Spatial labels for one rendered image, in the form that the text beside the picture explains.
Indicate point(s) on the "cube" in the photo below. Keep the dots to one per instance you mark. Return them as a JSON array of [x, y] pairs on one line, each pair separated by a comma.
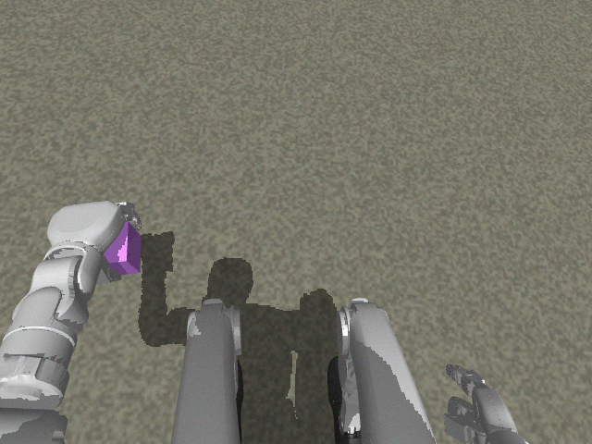
[[124, 254]]

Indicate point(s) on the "right robot hand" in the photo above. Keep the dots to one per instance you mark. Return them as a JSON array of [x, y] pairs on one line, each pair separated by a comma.
[[471, 423]]

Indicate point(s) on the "right robot foot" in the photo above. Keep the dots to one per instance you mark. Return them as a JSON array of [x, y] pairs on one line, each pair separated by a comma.
[[335, 399]]

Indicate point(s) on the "left robot arm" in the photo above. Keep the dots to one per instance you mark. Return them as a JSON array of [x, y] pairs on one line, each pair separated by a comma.
[[37, 347]]

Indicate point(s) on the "left robot hand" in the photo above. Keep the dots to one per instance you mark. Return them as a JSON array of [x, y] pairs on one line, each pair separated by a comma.
[[96, 224]]

